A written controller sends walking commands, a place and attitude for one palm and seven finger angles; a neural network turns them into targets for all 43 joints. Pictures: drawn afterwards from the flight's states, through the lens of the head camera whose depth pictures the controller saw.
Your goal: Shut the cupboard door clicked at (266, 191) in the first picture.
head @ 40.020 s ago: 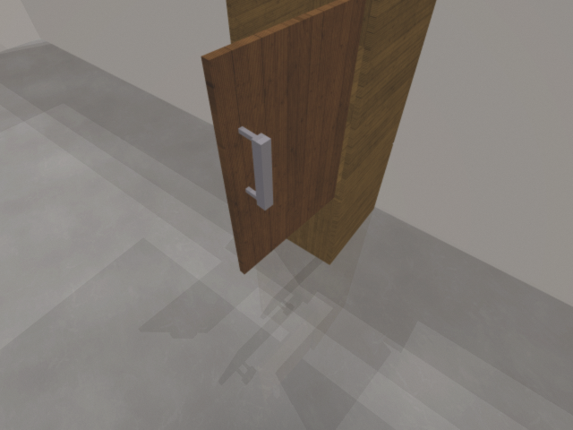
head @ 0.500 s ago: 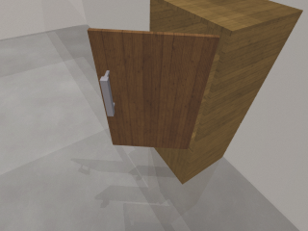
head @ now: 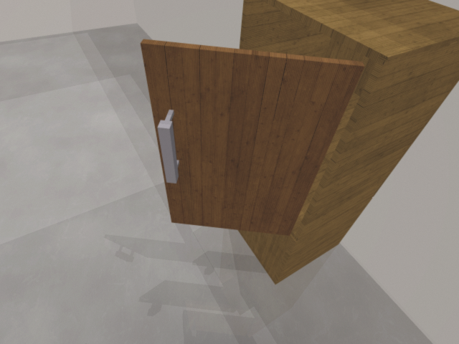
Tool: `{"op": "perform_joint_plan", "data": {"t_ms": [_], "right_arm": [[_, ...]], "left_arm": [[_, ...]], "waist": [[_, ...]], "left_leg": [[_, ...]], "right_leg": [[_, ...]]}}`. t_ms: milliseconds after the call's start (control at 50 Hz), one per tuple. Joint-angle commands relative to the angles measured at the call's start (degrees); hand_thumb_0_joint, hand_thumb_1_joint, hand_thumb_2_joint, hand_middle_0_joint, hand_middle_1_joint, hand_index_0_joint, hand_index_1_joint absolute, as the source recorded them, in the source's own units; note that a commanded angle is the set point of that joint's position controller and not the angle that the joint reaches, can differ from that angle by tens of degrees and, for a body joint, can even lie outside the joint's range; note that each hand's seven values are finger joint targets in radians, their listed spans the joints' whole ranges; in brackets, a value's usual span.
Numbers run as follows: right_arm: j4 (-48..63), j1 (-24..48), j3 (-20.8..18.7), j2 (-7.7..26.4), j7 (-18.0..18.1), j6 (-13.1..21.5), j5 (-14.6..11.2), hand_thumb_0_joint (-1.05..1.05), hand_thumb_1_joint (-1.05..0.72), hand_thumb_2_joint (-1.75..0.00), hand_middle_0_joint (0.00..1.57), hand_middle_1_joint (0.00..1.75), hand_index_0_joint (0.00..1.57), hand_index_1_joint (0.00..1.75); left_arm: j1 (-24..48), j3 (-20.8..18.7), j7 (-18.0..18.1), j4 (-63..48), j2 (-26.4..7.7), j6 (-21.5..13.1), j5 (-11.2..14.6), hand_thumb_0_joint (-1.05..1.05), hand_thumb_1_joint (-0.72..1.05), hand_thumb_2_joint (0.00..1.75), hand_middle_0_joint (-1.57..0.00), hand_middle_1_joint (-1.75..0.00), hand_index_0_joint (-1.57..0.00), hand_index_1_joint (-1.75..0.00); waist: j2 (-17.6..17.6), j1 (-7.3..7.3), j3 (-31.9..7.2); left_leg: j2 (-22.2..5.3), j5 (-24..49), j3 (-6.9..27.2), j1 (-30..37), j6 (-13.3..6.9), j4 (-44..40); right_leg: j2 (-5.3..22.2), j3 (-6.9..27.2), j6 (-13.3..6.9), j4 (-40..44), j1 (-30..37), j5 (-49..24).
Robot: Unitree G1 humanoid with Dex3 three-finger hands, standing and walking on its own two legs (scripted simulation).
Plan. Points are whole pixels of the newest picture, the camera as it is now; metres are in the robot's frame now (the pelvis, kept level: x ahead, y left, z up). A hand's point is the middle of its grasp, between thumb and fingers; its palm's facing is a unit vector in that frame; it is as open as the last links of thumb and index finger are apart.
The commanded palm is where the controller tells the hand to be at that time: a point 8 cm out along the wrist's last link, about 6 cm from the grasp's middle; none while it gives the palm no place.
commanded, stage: shuffle to correct the standing spot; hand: left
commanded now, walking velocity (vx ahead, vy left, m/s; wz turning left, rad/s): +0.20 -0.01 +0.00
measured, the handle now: (171, 147) +0.50 +0.18 +0.04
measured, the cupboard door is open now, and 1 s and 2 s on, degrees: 54 54 54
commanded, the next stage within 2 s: come to a stop and stand still in 0.04 s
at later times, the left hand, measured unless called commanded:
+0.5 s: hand (156, 336) +0.17 +0.15 -0.16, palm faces +0.00 -0.98 -0.22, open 7.3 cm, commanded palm none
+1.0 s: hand out of the picture +0.01 +0.19 -0.16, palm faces +0.01 -0.99 -0.16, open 7.4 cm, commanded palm none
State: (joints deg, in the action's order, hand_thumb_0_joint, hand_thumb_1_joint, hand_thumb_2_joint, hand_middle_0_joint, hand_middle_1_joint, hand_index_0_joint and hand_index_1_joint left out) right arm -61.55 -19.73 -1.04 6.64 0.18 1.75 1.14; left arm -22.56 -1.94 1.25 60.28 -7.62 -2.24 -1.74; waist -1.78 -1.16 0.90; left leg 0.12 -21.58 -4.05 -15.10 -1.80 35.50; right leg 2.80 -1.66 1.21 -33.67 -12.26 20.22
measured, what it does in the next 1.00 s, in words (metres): steps on the spot: right foot, then left foot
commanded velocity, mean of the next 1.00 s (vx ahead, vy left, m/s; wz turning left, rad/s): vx -0.01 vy -0.02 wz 0.00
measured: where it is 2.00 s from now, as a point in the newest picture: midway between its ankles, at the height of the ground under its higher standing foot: outside the picture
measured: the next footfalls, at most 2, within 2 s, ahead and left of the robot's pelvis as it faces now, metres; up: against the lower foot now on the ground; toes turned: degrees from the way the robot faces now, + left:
right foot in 0.34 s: +0.19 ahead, -0.13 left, +0.00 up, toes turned -6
left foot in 0.66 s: +0.08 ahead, +0.11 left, +0.00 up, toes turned -1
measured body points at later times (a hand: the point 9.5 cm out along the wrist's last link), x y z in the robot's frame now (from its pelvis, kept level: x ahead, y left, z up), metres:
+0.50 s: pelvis +0.07 -0.02 +0.00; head +0.12 -0.03 +0.45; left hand +0.17 +0.20 -0.15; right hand +0.06 -0.24 -0.16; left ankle +0.02 +0.09 -0.68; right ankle +0.15 -0.13 -0.73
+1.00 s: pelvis +0.02 +0.01 +0.02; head +0.04 +0.03 +0.47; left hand +0.02 +0.24 -0.15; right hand +0.02 -0.21 -0.13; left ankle +0.05 +0.10 -0.73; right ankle -0.03 -0.10 -0.70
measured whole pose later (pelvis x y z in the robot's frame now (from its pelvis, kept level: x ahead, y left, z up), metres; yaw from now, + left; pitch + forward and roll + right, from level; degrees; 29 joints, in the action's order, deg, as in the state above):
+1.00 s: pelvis +0.02 +0.01 +0.02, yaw -1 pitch +1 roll +0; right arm -59.6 -18.9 -1.1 6.8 1.8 0.8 2.2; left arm -18.9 -2.0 0.7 60.2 -9.6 2.7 -1.5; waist -2.3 1.0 0.4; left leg 1.2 -10.2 -3.2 -13.9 -2.9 22.8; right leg 0.7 -2.0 -0.3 -38.8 -14.3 25.3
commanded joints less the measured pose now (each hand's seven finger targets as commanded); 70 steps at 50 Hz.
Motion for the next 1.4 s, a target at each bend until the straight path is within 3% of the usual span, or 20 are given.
{"op": "perform_joint_plan", "data": {"t_ms": [0, 60, 160, 240, 300, 340, 400, 560, 620, 660, 680, 740, 860, 940, 1020, 1040, 1060, 1120, 1200, 1380], "right_arm": [[-1.61, -17.45, -2.30, 10.22, 1.40, 1.94, 0.62, 0.00, -0.90, -0.90, 0.20, 0.30, 0.20, 0.30], [-0.16, -11.22, -1.12, 7.17, 1.50, 2.32, 0.48, 0.00, -0.90, -0.90, 0.20, 0.30, 0.20, 0.30], [0.46, -8.09, -0.30, 6.55, 2.22, 3.48, 0.65, 0.00, -0.90, -0.90, 0.20, 0.30, 0.20, 0.30], [0.33, -5.23, -0.11, 7.46, 2.79, 2.01, 0.40, 0.00, -0.90, -0.90, 0.20, 0.30, 0.20, 0.30], [0.93, -4.84, -0.99, 7.82, 2.52, 1.15, -0.77, 0.00, -0.90, -0.90, 0.20, 0.30, 0.20, 0.30], [1.37, -9.66, -2.04, 5.02, 2.45, -0.25, -1.55, 0.00, -0.90, -0.90, 0.20, 0.30, 0.20, 0.30], [1.91, -3.96, -1.96, 3.19, 2.52, -2.45, -1.35, 0.00, -0.90, -0.90, 0.20, 0.30, 0.20, 0.30], [3.51, -2.86, -2.32, 2.74, 0.68, -3.43, -0.33, 0.00, -0.90, -0.90, 0.20, 0.30, 0.20, 0.30], [2.32, -8.95, -1.92, 2.99, 0.54, -2.66, -0.30, 0.00, -0.90, -0.90, 0.20, 0.30, 0.20, 0.30], [5.75, -3.55, -2.74, 9.25, 1.09, -2.02, 0.96, 0.00, -0.90, -0.90, 0.20, 0.30, 0.20, 0.30], [7.78, 1.68, -2.43, 10.31, 1.18, -2.11, 1.35, 0.00, -0.90, -0.90, 0.20, 0.30, 0.20, 0.30], [8.15, 7.04, -1.38, 8.30, 1.62, -0.91, 0.92, 0.00, -0.90, -0.90, 0.20, 0.30, 0.20, 0.30], [4.66, -2.57, -1.76, 8.30, 2.08, -0.28, 0.84, 0.00, -0.90, -0.90, 0.20, 0.30, 0.20, 0.30], [2.65, -4.48, -1.80, 9.39, 2.26, -0.46, 0.93, 0.00, -0.90, -0.90, 0.20, 0.30, 0.20, 0.30], [1.26, -2.39, -0.81, 6.46, 1.97, -0.36, -0.63, 0.00, -0.90, -0.90, 0.20, 0.30, 0.20, 0.30], [5.56, 7.46, -0.80, 9.10, 1.23, 0.01, -0.86, 0.00, -0.90, -0.90, 0.20, 0.30, 0.20, 0.30], [7.29, 3.51, 0.37, 5.82, 1.17, 0.09, -0.18, 0.00, -0.90, -0.90, 0.20, 0.30, 0.20, 0.30], [3.40, -1.10, 0.07, 6.50, 1.24, 0.23, -0.13, 0.00, -0.90, -0.90, 0.20, 0.30, 0.20, 0.30], [2.57, 0.49, 0.47, 5.90, 1.35, -0.38, -0.26, 0.00, -0.90, -0.90, 0.20, 0.30, 0.20, 0.30], [2.19, 1.23, 0.70, 5.98, 1.08, -0.75, -0.40, 0.00, -0.90, -0.90, 0.20, 0.30, 0.20, 0.30]], "left_arm": [[4.20, -0.72, -0.07, -5.25, -2.87, 0.05, 0.49, 0.00, 0.90, 0.90, -0.20, -0.30, -0.20, -0.30], [7.30, -1.02, -0.64, -5.63, -3.36, -0.22, -0.13, 0.00, 0.90, 0.90, -0.20, -0.30, -0.20, -0.30], [7.93, -0.14, -1.56, -5.13, -0.48, 0.42, 0.51, 0.00, 0.90, 0.90, -0.20, -0.30, -0.20, -0.30], [7.17, 0.16, -0.54, -4.17, -0.85, 1.09, 0.90, 0.00, 0.90, 0.90, -0.20, -0.30, -0.20, -0.30], [0.02, -1.01, 0.26, -2.84, -7.17, 0.32, 0.49, 0.00, 0.90, 0.90, -0.20, -0.30, -0.20, -0.30], [-2.32, -2.21, 0.86, -2.35, -12.94, 0.28, 0.46, 0.00, 0.90, 0.90, -0.20, -0.30, -0.20, -0.30], [4.41, -1.97, 1.73, -4.93, -10.58, 1.01, 0.28, 0.00, 0.90, 0.90, -0.20, -0.30, -0.20, -0.30], [11.15, -3.39, 1.54, -9.51, -11.88, 3.34, -0.62, 0.00, 0.90, 0.90, -0.20, -0.30, -0.20, -0.30], [13.43, -2.81, 1.08, -10.62, -10.21, 4.35, 0.01, 0.00, 0.90, 0.90, -0.20, -0.30, -0.20, -0.30], [11.51, -1.43, 0.89, -11.75, -3.76, 5.06, 0.87, 0.00, 0.90, 0.90, -0.20, -0.30, -0.20, -0.30], [13.02, -1.56, 0.78, -11.88, -5.10, 5.06, 0.84, 0.00, 0.90, 0.90, -0.20, -0.30, -0.20, -0.30], [6.46, -1.70, -0.40, -7.22, -4.21, 4.62, -0.01, 0.00, 0.90, 0.90, -0.20, -0.30, -0.20, -0.30], [8.32, -0.83, -0.86, -6.59, -4.13, 3.10, 0.10, 0.00, 0.90, 0.90, -0.20, -0.30, -0.20, -0.30], [6.05, 0.10, -0.76, -4.76, -2.34, 2.49, 0.80, 0.00, 0.90, 0.90, -0.20, -0.30, -0.20, -0.30], [-1.33, 0.13, 0.25, -0.18, -4.24, 1.55, 1.06, 0.00, 0.90, 0.90, -0.20, -0.30, -0.20, -0.30], [-4.82, 0.99, 2.47, 1.32, -6.35, 0.62, -0.35, 0.00, 0.90, 0.90, -0.20, -0.30, -0.20, -0.30], [-3.91, 0.89, 2.59, 0.07, -8.39, -0.63, -0.11, 0.00, 0.90, 0.90, -0.20, -0.30, -0.20, -0.30], [-1.04, 1.83, 2.42, 0.63, -5.44, -1.02, 1.19, 0.00, 0.90, 0.90, -0.20, -0.30, -0.20, -0.30], [-0.83, 1.78, 2.18, -0.22, -5.76, -0.15, 0.97, 0.00, 0.90, 0.90, -0.20, -0.30, -0.20, -0.30], [-1.44, 2.03, 1.79, -0.55, -6.38, 0.12, 0.93, 0.00, 0.90, 0.90, -0.20, -0.30, -0.20, -0.30]], "waist": [[18.67, 7.62, 4.27], [7.41, 4.73, 9.37], [7.83, 2.51, 4.12], [9.93, 0.97, 0.91], [1.83, -2.18, -4.18], [-9.93, -1.10, -10.73], [-10.39, -0.42, -4.47], [-7.21, 0.93, -4.50], [-3.14, 4.28, -1.90], [21.44, 3.16, 4.37], [16.90, 2.24, 7.53], [7.93, -1.45, 6.03], [7.31, 3.58, 3.90], [9.19, 3.91, -1.17], [0.37, 0.81, -3.13], [-0.55, -2.11, 6.27], [1.86, 1.81, 0.30], [-9.00, 2.93, -5.79], [1.71, 2.10, 2.63], [-0.10, 1.75, 6.41]], "left_leg": [[-19.82, 5.08, 26.97, 17.08, -7.59, -23.54], [-21.17, 13.54, 24.36, 9.00, -12.79, -23.32], [-14.47, 44.80, 7.16, 12.84, -9.65, -18.99], [-12.13, 55.94, 3.12, 9.86, -5.57, -13.16], [-8.50, 39.50, 3.05, 5.12, -1.16, -3.72], [1.70, -9.67, 0.20, -6.22, 2.24, 13.94], [-0.61, -15.89, 5.34, -7.49, 2.36, 26.93], [-0.04, -3.78, 1.02, -0.63, 3.09, 11.19], [0.66, 3.99, 0.26, 10.90, 1.96, -9.53], [-17.27, -11.80, 24.38, -3.74, -4.24, -27.42], [-19.66, -15.08, 26.43, -14.94, -8.44, -30.38], [-13.32, -10.33, 17.75, -12.64, -5.90, -27.23], [-14.85, -1.93, 18.23, 5.68, -8.16, -25.64], [-14.59, 12.50, 17.77, 10.47, -8.07, -21.79], [-7.06, 12.30, 8.55, -1.56, -1.42, -12.73], [-4.44, 8.86, 4.14, -0.21, 1.39, -4.17], [-3.88, 16.41, 5.74, 0.87, 1.86, -2.48], [-4.37, 15.06, 4.96, 2.84, -0.10, -4.59], [-4.49, 13.72, 4.64, 1.61, 0.27, -6.49], [-4.00, 11.46, 5.02, 1.41, 0.62, -8.76]], "right_leg": [[-3.57, -3.97, -2.74, -18.98, -26.91, 11.60], [2.22, 1.49, -3.78, -30.22, -29.26, 6.59], [1.63, -2.35, -2.40, -18.92, -22.25, -0.74], [-1.13, -3.60, -2.29, -3.34, -7.88, -9.72], [2.25, -0.26, -2.52, 6.88, 7.95, -36.43], [20.34, 14.19, -14.10, 2.49, 18.18, -75.76], [20.67, 13.93, -17.86, 8.46, 3.80, -59.05], [13.93, 10.79, -12.18, 14.38, -8.69, -9.18], [8.17, 6.86, -5.92, 9.39, -18.31, 8.74], [-2.76, -1.25, -0.44, -11.40, -19.77, 10.13], [-1.26, 3.17, -1.29, -16.72, -14.91, 6.23], [-2.28, 3.99, -1.42, -24.09, -11.53, -1.87], [-0.96, 1.15, -1.30, -15.58, -17.31, 3.73], [-1.92, -0.02, -1.68, -1.04, -8.79, 7.92], [2.54, 5.36, -3.33, 15.60, 10.88, -8.99], [3.43, 9.11, -3.87, 18.65, -3.90, -14.55], [8.62, 10.76, -5.19, 16.20, 1.84, -40.42], [4.65, 5.20, -5.06, 9.34, 6.82, -35.54], [3.62, 6.50, -5.08, 11.38, -0.77, -17.51], [2.85, 7.71, -4.58, 15.10, -5.02, -5.69]]}}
